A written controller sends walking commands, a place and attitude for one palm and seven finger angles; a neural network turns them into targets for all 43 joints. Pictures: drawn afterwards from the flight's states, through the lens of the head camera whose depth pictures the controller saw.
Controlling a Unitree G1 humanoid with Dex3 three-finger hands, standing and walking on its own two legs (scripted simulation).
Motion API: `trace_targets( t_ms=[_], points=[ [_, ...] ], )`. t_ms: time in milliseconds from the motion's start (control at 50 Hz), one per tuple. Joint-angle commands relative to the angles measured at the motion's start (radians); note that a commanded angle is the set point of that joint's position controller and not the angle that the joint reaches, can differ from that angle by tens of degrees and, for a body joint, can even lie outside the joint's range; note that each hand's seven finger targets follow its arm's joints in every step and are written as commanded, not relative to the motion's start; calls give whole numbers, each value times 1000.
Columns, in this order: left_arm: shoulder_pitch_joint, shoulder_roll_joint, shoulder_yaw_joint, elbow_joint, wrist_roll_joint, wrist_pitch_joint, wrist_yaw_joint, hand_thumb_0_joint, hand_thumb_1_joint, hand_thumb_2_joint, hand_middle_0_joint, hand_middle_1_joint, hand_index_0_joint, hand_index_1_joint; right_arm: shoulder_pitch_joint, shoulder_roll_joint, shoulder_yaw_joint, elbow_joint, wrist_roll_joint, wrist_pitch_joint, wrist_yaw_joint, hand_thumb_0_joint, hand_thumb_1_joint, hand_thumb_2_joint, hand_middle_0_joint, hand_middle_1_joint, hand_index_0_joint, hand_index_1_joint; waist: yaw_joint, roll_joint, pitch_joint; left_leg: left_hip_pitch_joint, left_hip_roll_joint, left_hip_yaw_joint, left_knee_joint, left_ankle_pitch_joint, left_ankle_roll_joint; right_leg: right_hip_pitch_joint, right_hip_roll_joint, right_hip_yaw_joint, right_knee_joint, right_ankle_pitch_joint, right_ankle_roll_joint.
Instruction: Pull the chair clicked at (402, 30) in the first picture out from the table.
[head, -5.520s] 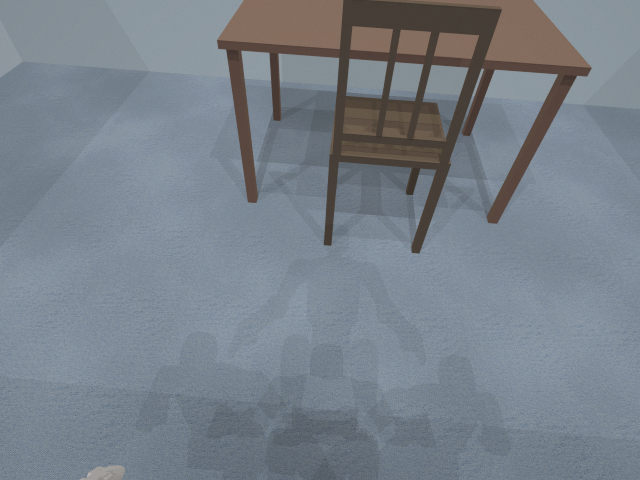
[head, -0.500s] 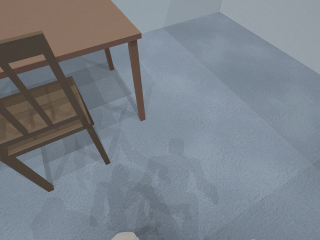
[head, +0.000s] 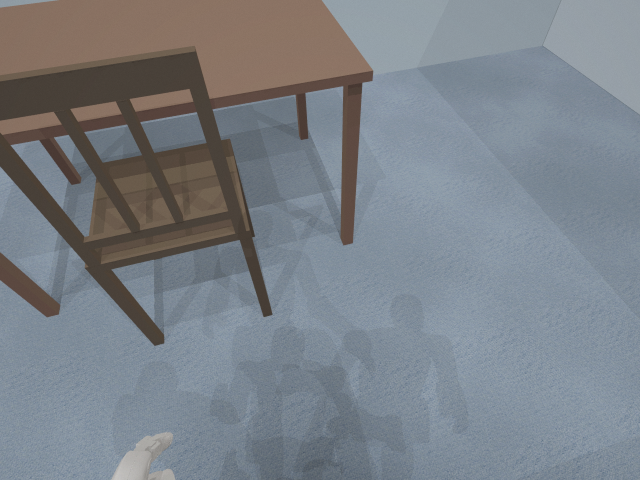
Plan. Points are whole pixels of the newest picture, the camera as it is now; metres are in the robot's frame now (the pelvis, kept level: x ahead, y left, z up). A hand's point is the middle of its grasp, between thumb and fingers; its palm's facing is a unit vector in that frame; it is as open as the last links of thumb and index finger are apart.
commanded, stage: turn to face it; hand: left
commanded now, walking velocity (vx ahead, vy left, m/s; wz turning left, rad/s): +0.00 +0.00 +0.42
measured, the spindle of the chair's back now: (104, 177) +0.65 +0.47 -0.05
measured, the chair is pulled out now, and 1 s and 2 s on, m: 0.00 0.00 0.00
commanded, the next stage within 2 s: take the last steps up to it in 0.26 s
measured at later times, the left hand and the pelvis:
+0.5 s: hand out of the picture -0.06 +0.23 -0.17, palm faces +0.25 -0.94 -0.24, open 7.3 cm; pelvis -0.02 +0.02 +0.00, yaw +11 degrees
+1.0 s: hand out of the picture +0.04 +0.16 -0.15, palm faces +0.29 -0.94 -0.18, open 7.3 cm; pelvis +0.08 +0.00 +0.02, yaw +14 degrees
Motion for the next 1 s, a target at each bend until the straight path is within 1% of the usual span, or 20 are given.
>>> trace_targets(
  t_ms=[0,60,100,260,340,360,380,400,420,460,500,540,680,760,780,800,820,840,900,980],
  points=[
    [144,255,60,-46,6,-40,20,0,900,900,-200,-300,-200,-300,-29,-125,-40,-115,1,-21,-12,0,-900,-900,200,300,200,300,70,-314,-154,-251,25,-3,470,-348,-17,201,-456,364,-305,328,-212],
    [-4,157,35,-69,6,-33,18,0,900,900,-200,-300,-200,-300,-7,-105,-40,-56,0,1,5,0,-900,-900,200,300,200,300,-5,-147,-28,-233,69,39,651,-159,-32,56,-301,148,-289,250,-188],
    [8,142,29,-63,8,-40,18,0,900,900,-200,-300,-200,-300,21,-87,-29,-37,-1,3,9,0,-900,-900,200,300,200,300,-4,-199,-43,-215,74,73,617,-117,-46,81,-268,64,-280,294,-171],
    [153,197,46,31,20,-33,14,0,900,900,-200,-300,-200,-300,-80,-48,1,-37,12,-11,2,0,-900,-900,200,300,200,300,75,-239,-82,-90,62,167,217,-221,-43,200,-301,31,-217,510,-210],
    [139,189,48,61,10,-23,15,0,900,900,-200,-300,-200,-300,9,-54,10,-3,12,-30,-10,0,-900,-900,200,300,200,300,27,-240,-122,109,56,190,-96,-37,-22,150,-270,-18,-109,498,-144],
    [142,160,39,70,1,-20,11,0,900,900,-200,-300,-200,-300,46,-80,7,14,10,-39,-11,0,-900,-900,200,300,200,300,9,-147,-145,238,93,161,-213,67,-6,75,-232,-51,-40,352,-97],
    [161,102,28,52,-7,-14,4,0,900,900,-200,-300,-200,-300,74,-166,-9,13,-2,-50,-14,0,-900,-900,200,300,200,300,-5,115,-160,352,287,-81,-258,152,70,-122,-129,-119,101,23,-32],
    [124,58,9,27,2,-13,-2,0,900,900,-200,-300,-200,-300,113,-227,-17,19,-8,-44,-17,0,-900,-900,200,300,200,300,-28,258,-118,326,444,-245,-325,154,172,-251,-60,-121,259,-310,-12],
    [60,74,8,21,13,-9,-2,0,900,900,-200,-300,-200,-300,128,-215,-17,33,-12,-47,-26,0,-900,-900,200,300,200,300,-58,222,-79,255,446,-279,-378,-67,216,-279,-64,-59,377,-308,-24],
    [38,91,12,49,17,-14,-20,0,900,900,-200,-300,-200,-300,88,-163,-3,34,-7,-56,-37,0,-900,-900,200,300,200,300,-34,201,2,204,388,-233,-412,-252,207,-347,-76,-4,473,-182,-37],
    [108,68,5,105,18,-23,-35,0,900,900,-200,-300,-200,-300,49,-121,11,35,-4,-71,-39,0,-900,-900,200,300,200,300,6,137,26,161,313,-115,-423,-189,169,-295,-73,-14,456,-76,-36],
    [137,55,-3,126,15,-25,-38,0,900,900,-200,-300,-200,-300,74,-111,11,45,1,-82,-39,0,-900,-900,200,300,200,300,7,119,16,180,294,-65,-420,-100,169,-265,-67,-30,399,-44,-29],
    [81,21,-6,114,13,-37,-43,0,900,900,-200,-300,-200,-300,135,-122,-6,93,-6,-85,-37,0,-900,-900,200,300,200,300,-16,109,44,159,324,-71,-411,-155,189,-161,-49,-62,125,-55,-32],
    [229,30,6,176,15,-54,-40,0,900,900,-200,-300,-200,-300,114,-93,-1,111,-1,-81,-36,0,-900,-900,200,300,200,300,55,22,9,26,253,-6,-232,-193,128,142,-4,-92,-115,58,-43],
    [303,65,17,201,19,-64,-33,0,900,900,-200,-300,-200,-300,113,-58,7,110,4,-85,-35,0,-900,-900,200,300,200,300,91,-69,-1,-96,186,63,-76,-235,89,276,-77,15,-193,-45,-68],
    [383,146,34,223,23,-73,-24,0,900,900,-200,-300,-200,-300,107,10,24,86,11,-92,-28,0,-900,-900,200,300,200,300,122,-300,-10,-281,66,190,203,-281,45,380,-284,325,-343,-212,-157],
    [440,188,43,229,7,-72,-15,0,900,900,-200,-300,-200,-300,54,-26,20,52,6,-89,-23,0,-900,-900,200,300,200,300,155,-339,-33,-338,78,151,402,-353,51,335,-394,526,-479,-402,-241],
    [404,162,40,232,4,-76,-10,0,900,900,-200,-300,-200,-300,6,-45,9,51,2,-87,-18,0,-900,-900,200,300,200,300,142,-306,17,-368,113,98,513,-265,59,249,-388,542,-523,-476,-258],
    [248,54,14,199,11,-88,1,0,900,900,-200,-300,-200,-300,54,-6,5,94,-5,-79,-6,0,-900,-900,200,300,200,300,45,-81,45,-301,175,107,540,-79,35,118,-306,258,-473,-205,-225],
    [270,25,0,227,13,-106,0,0,900,900,-200,-300,-200,-300,74,41,8,105,-5,-71,3,0,-900,-900,200,300,200,300,19,-122,49,-244,169,163,401,2,10,89,-232,80,-466,68,-217]
  ],
)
